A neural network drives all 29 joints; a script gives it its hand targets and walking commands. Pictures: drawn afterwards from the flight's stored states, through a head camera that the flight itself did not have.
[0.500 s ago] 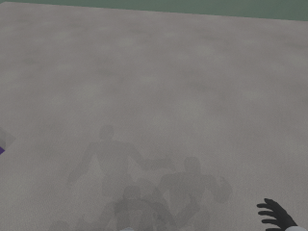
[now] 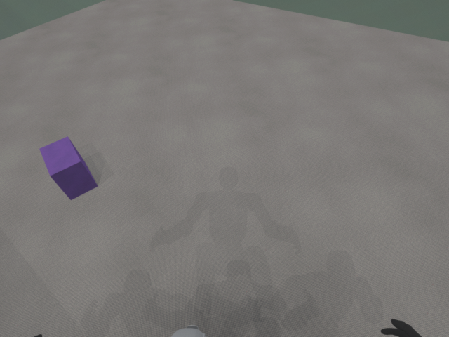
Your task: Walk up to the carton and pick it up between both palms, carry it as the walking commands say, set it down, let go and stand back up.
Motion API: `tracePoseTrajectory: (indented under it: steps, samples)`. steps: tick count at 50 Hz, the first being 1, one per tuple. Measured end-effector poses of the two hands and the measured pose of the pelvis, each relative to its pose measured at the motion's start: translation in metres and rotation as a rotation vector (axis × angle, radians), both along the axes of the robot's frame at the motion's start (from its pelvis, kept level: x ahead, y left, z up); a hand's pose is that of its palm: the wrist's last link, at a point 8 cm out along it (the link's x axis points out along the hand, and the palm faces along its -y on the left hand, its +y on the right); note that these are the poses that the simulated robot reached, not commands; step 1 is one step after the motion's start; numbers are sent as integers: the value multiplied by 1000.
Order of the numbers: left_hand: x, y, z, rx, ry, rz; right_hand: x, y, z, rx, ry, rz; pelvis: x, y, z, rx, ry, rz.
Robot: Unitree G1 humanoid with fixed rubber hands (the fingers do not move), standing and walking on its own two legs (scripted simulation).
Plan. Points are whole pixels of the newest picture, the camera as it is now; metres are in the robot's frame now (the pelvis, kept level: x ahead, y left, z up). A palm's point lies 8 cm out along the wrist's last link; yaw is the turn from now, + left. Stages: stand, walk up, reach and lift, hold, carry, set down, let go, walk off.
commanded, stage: walk up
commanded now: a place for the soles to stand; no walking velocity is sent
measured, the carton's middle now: (69, 167) +1.12 +0.99 -0.66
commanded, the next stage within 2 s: none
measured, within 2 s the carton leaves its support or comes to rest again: neither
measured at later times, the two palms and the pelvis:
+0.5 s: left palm (15, 336) +0.16 +0.42 -0.10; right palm (319, 225) +0.39 -0.20 -0.11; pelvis +0.21 +0.08 -0.02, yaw +18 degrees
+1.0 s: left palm out of the picture +0.26 +0.56 -0.09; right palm (236, 159) +0.62 -0.01 -0.12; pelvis +0.39 +0.23 -0.03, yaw +29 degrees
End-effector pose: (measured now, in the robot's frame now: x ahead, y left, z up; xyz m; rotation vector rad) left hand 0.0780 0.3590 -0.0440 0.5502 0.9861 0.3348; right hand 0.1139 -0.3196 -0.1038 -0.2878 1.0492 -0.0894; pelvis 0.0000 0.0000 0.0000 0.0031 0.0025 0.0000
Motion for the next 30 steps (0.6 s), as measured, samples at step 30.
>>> tracePoseTrajectory:
  steps: [30]
  samples:
    - [72, 90, -36, -84, 65, 375, 346, 160, 7, -82, -3, 353, 244, 107, -10, -13, -12, 377]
